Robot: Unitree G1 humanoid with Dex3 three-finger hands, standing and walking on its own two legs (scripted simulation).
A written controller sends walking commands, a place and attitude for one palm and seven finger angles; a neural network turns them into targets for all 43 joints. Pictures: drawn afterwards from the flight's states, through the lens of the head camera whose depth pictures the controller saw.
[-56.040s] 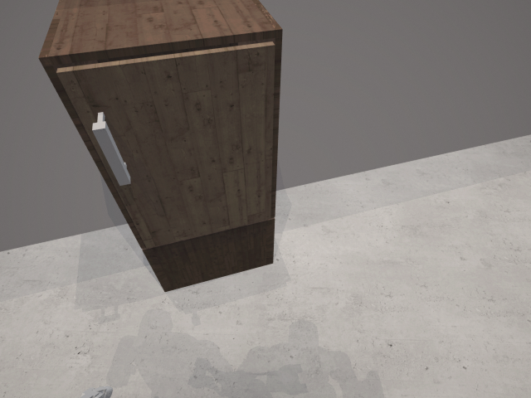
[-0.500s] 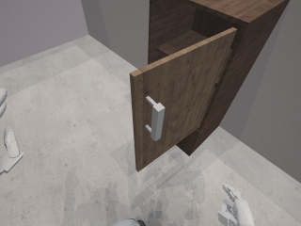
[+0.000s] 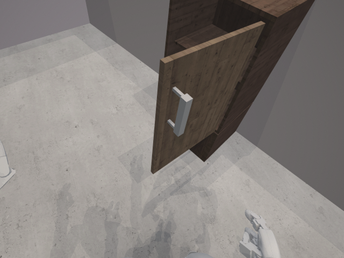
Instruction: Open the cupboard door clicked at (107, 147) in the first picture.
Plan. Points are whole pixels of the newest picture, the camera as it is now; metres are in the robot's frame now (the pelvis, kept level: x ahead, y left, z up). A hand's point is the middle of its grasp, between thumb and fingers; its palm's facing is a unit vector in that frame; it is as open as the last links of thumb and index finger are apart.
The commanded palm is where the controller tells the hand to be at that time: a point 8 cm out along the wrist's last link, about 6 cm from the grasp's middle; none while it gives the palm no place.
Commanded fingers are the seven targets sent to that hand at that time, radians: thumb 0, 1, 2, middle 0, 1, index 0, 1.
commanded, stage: stop stepping back and stand still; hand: left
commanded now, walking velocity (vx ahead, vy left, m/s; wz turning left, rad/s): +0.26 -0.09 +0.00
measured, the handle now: (177, 112) +0.50 +0.02 +0.01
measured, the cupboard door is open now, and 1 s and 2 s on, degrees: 84 84 84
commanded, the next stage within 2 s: let the arm hang, fingers relaxed in 0.66 s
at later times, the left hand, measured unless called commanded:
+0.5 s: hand (19, 201) +0.17 +0.24 +0.17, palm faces +0.38 -0.81 -0.44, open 7.4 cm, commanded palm +0.11 +0.28 +0.18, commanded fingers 0.00 0.90 0.90 -0.20 -0.30 -0.20 -0.30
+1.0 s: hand out of the picture +0.06 +0.18 -0.14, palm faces -0.06 -0.97 -0.25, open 7.4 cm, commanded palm none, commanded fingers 0.00 0.90 0.90 -0.20 -0.30 -0.20 -0.30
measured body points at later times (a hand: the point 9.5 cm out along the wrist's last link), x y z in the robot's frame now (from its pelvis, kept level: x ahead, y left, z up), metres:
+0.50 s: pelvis -0.05 -0.01 +0.00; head -0.06 +0.01 +0.45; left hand +0.14 +0.28 +0.19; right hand +0.07 -0.28 -0.07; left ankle -0.01 +0.09 -0.74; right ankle -0.08 -0.12 -0.74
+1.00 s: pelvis -0.06 -0.01 -0.01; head -0.05 -0.02 +0.44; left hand +0.06 +0.23 -0.12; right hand +0.05 -0.27 -0.13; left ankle -0.01 +0.09 -0.74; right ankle -0.08 -0.11 -0.74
